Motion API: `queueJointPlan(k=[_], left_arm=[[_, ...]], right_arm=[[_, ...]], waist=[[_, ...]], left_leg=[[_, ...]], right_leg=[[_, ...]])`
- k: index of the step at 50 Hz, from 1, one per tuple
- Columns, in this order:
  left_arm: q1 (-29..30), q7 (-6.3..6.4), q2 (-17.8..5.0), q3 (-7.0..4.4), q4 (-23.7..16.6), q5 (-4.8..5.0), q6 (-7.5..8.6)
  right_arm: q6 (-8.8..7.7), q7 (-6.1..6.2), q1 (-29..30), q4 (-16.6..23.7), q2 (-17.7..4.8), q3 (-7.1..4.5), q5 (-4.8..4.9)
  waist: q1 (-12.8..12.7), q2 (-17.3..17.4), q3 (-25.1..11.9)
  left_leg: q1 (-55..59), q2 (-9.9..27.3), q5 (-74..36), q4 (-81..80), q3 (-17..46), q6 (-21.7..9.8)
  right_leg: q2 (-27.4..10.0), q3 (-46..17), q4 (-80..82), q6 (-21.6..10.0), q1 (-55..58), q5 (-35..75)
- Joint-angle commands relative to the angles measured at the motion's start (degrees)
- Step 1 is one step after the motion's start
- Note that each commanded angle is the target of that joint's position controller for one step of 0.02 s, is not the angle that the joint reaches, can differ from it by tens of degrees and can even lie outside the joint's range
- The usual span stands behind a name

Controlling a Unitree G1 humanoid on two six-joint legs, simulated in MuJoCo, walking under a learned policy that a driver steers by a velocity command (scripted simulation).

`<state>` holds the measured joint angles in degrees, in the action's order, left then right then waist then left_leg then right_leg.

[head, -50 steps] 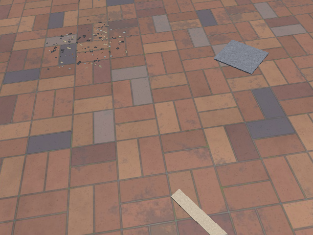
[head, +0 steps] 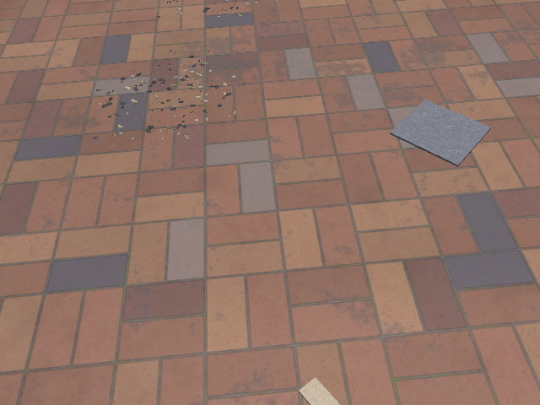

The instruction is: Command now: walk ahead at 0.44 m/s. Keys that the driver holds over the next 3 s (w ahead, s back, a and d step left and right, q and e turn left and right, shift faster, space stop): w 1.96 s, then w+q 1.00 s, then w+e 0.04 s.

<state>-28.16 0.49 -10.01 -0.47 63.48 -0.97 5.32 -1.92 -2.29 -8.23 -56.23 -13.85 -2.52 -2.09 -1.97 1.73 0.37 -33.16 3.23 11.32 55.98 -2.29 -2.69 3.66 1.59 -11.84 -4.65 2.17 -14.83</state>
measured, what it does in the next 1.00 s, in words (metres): walks ahead: left foot, then right foot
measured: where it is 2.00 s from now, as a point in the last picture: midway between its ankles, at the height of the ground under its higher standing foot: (292, 223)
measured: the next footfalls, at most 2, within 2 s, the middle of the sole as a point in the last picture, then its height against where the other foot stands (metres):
left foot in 0.22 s outside the picture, level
right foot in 0.76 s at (331, 367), level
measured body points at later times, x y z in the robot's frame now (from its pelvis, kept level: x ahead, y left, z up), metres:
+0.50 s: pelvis +0.28 +0.04 +0.00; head +0.30 +0.05 +0.45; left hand +0.39 +0.28 -0.14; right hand +0.23 -0.20 -0.15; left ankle +0.25 +0.09 -0.75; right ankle +0.37 -0.12 -0.67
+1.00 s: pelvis +0.57 -0.01 +0.00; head +0.59 -0.02 +0.45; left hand +0.56 +0.24 -0.14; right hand +0.64 -0.26 -0.15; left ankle +0.60 +0.14 -0.67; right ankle +0.57 -0.07 -0.75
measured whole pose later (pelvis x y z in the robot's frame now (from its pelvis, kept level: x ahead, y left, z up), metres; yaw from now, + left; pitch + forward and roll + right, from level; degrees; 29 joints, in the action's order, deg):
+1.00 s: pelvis +0.57 -0.01 +0.00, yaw +0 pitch -1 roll -1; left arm -19.9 -0.1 -11.6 -3.0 60.1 -0.8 5.3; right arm -2.8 -1.1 -12.3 -55.1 -12.7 -3.0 -2.2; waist -0.3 1.8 2.6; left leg -31.6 4.9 13.6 61.2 0.6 -3.1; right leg 4.8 5.8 -17.6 -6.1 -7.4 -10.0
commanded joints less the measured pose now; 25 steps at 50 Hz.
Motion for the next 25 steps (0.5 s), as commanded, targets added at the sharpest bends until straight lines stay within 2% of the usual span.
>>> queueJointPlan(k=[1, 4, 6, 8, 9, 10, 11, 12, 13, 14, 15, 17, 18, 20, 22, 25], left_arm=[[-3.7, 0.39, -6.4, -0.6, -0.7, -0.03, 0.55], [-4.4, 0.62, -7.1, -0.56, -0.3, -0.14, 0.53], [-3.6, 0.71, -7.9, -0.71, 0.0, -0.16, 0.62], [-1.5, 0.85, -9.1, -1.02, -0.3, -0.07, 0.75], [-0.6, 0.89, -9.8, -1.27, -0.4, -0.14, 0.55], [0.7, 0.78, -10.2, -1.42, -0.8, 0.12, 0.31], [-0.1, 0.46, -8.1, -0.88, -2.1, 0.27, 0.27], [-7.5, -0.32, -1.1, 0.0, -2.6, 1.6, -0.05], [-2.3, -0.19, -7.3, -1.56, -2.9, 0.25, -0.25], [3.4, -0.41, -8.0, -2.01, -5.1, 0.04, -0.02], [6.1, -0.57, -7.3, -2.02, -5.7, -0.07, 0.26], [5.5, -1.09, -5.3, -1.99, -5.5, -1.09, -0.95], [5.0, -1.39, -4.1, -1.92, -5.4, -1.18, -1.58], [7.0, -1.78, -3.6, -1.97, -6.4, -1.39, -2.48], [12.6, -2.04, -4.1, -2.05, -8.5, -1.49, -3.05], [21.1, -2.29, -4.4, -1.86, -11.6, -0.98, -3.07]], right_arm=[[-0.27, -0.05, 9.3, 5.8, -1.1, 0.43, 0.26], [-0.29, 0.03, 14.2, 8.2, -0.4, 1.17, 0.83], [-0.39, 0.44, 13.6, 8.8, -1.3, 1.01, 0.98], [-0.82, 1.27, 6.9, 7.3, -3.2, 0.1, 0.99], [-1.24, 1.73, -0.7, 5.0, -4.6, -0.7, 1.13], [-1.71, 2.27, -10.0, 1.9, -5.7, -1.54, 0.89], [-1.98, 2.91, -18.8, 0.1, -9.9, -2.83, -0.48], [-1.75, 2.58, -19.7, 0.1, -14.1, -3.74, -1.34], [-1.36, 1.91, -15.0, 0.3, -11.5, -3.53, 1.18], [-1.59, 1.83, -8.2, 1.6, -8.0, -2.55, 1.71], [-2.23, 1.59, -5.5, 1.8, -4.6, -1.74, 1.46], [-3.24, 1.94, -6.0, 0.2, -1.1, -0.53, 1.21], [-3.74, 2.05, -7.6, -0.6, -0.8, -0.32, 1.17], [-4.46, 2.24, -10.7, -1.9, -2.1, -0.42, 1.34], [-4.55, 2.31, -13.0, -2.5, -3.4, -0.52, 1.38], [-4.34, 2.29, -16.2, -2.9, -3.0, -0.11, 1.54]], waist=[[-0.5, -6.5, 7.2], [-1.3, -7.7, 8.1], [-0.1, -8.1, 7.6], [3.5, -8.1, 3.7], [6.6, -7.7, -0.3], [10.7, -6.6, -4.9], [12.8, -1.8, -10.8], [7.6, 10.9, -16.5], [7.6, 2.6, -12.3], [5.1, 1.5, -3.1], [3.8, -1.2, 0.6], [0.5, -0.5, 2.3], [-0.1, -0.1, 2.1], [-0.6, 0.2, 2.9], [0.1, 0.4, 4.5], [2.1, 0.4, 5.9]], left_leg=[[-9.1, -0.7, -3.0, -6.5, -2.9, 1.2], [-3.4, -2.4, -5.6, -16.7, -5.0, 0.2], [1.3, -3.5, -5.6, -20.5, -5.5, -1.9], [10.1, -6.0, -3.7, -22.3, -5.7, -4.3], [17.3, -7.3, -3.2, -23.9, -5.3, -5.4], [28.8, -6.7, -5.4, -27.8, -4.5, -6.6], [42.0, 4.7, 4.8, -29.0, 8.0, -8.9], [54.2, 21.1, 9.5, -35.7, 38.9, -17.7], [48.1, 18.5, 17.4, -41.9, 42.9, -17.1], [38.8, 16.9, 17.0, -43.6, 32.8, -15.2], [31.7, 14.4, 9.6, -45.5, 26.8, -13.8], [23.8, 10.2, -1.2, -46.9, 17.6, -10.9], [22.7, 9.5, -4.8, -47.2, 15.2, -10.6], [22.3, 8.4, -9.5, -48.1, 11.8, -10.6], [23.0, 7.7, -10.3, -49.6, 9.7, -10.3], [25.5, 6.1, -15.9, -50.1, 6.9, -9.0]], right_leg=[[-13.5, -7.9, 3.9, -5.8, 0.2, 26.3], [-13.4, -6.1, 4.0, -5.8, -1.1, 31.4], [-14.7, -5.3, 2.5, -5.4, 0.0, 38.8], [-15.2, -3.7, -5.7, -4.1, 2.0, 55.3], [-14.8, -3.1, -14.3, -3.4, 2.7, 59.6], [-13.2, -1.7, -25.6, -2.5, -1.4, 54.7], [-10.3, -0.2, -41.8, -2.0, -12.3, 34.6], [0.9, 0.4, -64.2, 0.2, -32.2, -13.8], [-1.2, -6.1, -68.2, -1.2, -37.4, -11.3], [-4.5, -5.5, -65.9, -1.6, -39.2, -5.0], [-6.3, -5.1, -62.9, -1.7, -37.0, -1.6], [-8.4, -5.0, -58.0, -0.7, -31.0, -0.3], [-8.5, -4.5, -56.3, -0.2, -29.7, -0.4], [-9.0, -3.1, -53.3, 0.8, -31.5, 0.6], [-9.9, -1.6, -49.2, 1.9, -36.0, 4.4], [-10.0, 0.4, -39.8, 3.2, -39.6, 10.7]])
